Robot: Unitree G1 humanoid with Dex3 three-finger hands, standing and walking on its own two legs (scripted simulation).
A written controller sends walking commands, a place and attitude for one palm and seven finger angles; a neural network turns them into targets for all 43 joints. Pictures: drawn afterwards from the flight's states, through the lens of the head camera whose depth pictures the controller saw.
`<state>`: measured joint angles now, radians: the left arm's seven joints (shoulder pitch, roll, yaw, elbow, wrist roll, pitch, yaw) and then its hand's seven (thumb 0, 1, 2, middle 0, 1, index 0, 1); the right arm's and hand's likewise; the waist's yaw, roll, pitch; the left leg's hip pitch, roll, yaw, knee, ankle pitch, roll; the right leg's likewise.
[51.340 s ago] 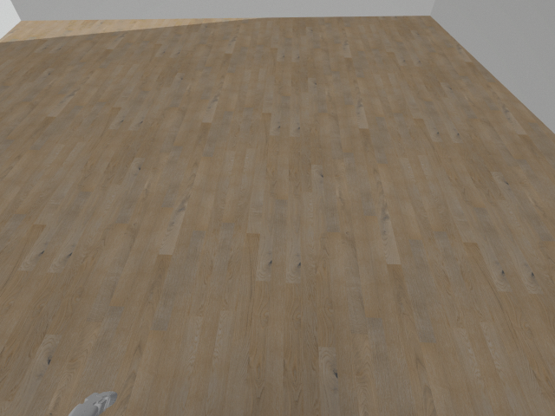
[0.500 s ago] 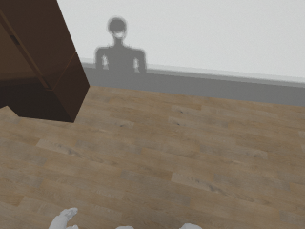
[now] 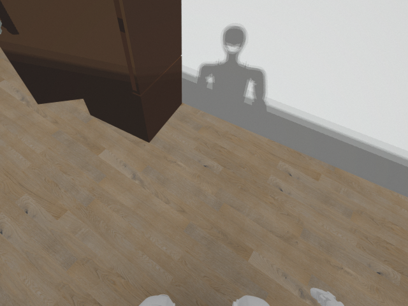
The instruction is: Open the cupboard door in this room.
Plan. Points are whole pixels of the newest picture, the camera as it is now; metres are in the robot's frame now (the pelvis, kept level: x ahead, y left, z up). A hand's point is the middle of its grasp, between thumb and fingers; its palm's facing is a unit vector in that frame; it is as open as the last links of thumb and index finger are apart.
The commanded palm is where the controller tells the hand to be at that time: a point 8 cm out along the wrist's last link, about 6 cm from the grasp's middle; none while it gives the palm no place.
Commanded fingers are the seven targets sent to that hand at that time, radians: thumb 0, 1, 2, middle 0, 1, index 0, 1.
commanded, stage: turn to face it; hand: left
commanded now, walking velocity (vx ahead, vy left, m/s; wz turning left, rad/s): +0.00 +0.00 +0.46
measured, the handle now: out of the picture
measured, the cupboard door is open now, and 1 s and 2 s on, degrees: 42 42 42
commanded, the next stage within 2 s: take the last steps up to it in 0.42 s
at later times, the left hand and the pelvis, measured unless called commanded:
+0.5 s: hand out of the picture +0.05 +0.15 -0.14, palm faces +0.22 -0.95 -0.23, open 7.3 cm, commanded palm none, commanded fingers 0.00 0.90 0.90 -0.20 -0.30 -0.20 -0.30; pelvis +0.02 -0.04 +0.02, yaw +12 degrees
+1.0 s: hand out of the picture +0.12 +0.22 -0.14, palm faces +0.32 -0.92 -0.22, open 7.4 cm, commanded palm none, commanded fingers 0.00 0.90 0.90 -0.20 -0.30 -0.20 -0.30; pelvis +0.09 +0.00 +0.01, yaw +19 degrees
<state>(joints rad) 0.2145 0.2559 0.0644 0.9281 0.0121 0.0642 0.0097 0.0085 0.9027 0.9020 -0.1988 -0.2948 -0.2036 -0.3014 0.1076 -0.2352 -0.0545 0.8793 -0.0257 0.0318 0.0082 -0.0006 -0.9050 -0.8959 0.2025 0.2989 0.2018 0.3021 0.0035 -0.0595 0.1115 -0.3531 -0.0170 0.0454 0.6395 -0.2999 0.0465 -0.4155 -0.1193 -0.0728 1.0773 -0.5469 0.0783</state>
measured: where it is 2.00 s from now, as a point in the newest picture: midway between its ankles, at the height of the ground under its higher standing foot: (150, 258)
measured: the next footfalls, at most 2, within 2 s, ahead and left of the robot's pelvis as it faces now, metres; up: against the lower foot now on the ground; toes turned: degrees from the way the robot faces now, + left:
right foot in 0.28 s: +0.07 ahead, -0.15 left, +0.00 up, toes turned +5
left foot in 0.62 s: +0.04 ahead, +0.09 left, +0.00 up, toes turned +18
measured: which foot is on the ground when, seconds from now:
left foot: down 0.00-0.28, up 0.30-0.60, down 0.62-1.00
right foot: up 0.00-0.26, down 0.28-0.64, up 0.66-1.00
